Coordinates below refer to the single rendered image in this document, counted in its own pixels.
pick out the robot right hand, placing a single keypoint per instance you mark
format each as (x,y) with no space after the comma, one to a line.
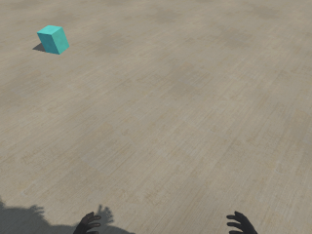
(244,224)

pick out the robot left hand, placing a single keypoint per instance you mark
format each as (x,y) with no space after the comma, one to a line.
(84,225)

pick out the carton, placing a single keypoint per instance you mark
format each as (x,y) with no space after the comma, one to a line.
(53,39)

